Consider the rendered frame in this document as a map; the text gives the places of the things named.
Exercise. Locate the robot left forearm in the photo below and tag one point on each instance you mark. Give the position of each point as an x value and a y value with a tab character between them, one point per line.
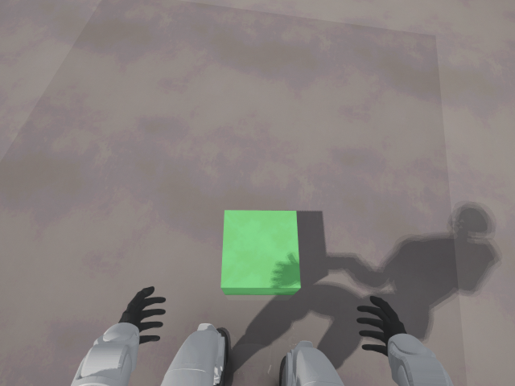
111	359

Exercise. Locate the robot shin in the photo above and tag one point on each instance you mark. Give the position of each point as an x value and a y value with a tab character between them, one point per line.
210	327
304	344

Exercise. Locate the right robot shin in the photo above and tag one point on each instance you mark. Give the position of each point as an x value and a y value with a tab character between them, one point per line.
304	344

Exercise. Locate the robot right forearm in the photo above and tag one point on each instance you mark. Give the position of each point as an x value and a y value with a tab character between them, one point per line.
412	364

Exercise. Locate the carton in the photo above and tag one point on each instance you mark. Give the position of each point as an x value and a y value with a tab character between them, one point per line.
260	253

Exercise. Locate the robot right hand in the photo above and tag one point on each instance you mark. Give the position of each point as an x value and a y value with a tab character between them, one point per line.
389	323

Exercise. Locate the robot left hand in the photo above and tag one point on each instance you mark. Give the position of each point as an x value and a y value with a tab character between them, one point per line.
134	313

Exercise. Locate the left robot shin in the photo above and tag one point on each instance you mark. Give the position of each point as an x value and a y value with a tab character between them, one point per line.
210	327

